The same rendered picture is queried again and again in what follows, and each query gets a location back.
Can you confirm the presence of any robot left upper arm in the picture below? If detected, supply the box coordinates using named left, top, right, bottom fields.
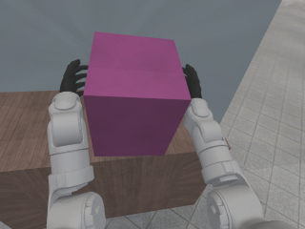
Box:
left=47, top=192, right=106, bottom=229

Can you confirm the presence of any pedestal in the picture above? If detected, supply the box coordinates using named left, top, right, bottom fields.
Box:
left=0, top=90, right=231, bottom=229

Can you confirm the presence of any right robot hand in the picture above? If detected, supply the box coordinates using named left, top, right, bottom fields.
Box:
left=182, top=64, right=202, bottom=99

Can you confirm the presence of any robot right upper arm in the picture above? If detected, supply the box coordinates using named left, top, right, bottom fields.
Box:
left=206, top=184, right=298, bottom=229

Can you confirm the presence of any left robot hand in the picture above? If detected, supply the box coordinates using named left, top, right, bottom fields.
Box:
left=59, top=59, right=89, bottom=96

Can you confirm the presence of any left robot forearm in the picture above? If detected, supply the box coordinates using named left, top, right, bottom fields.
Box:
left=47, top=92, right=94, bottom=229

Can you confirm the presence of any carton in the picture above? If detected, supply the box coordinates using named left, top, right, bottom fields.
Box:
left=83, top=31, right=192, bottom=156

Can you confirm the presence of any right robot forearm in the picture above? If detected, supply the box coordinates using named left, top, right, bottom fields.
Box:
left=183, top=97, right=264, bottom=217

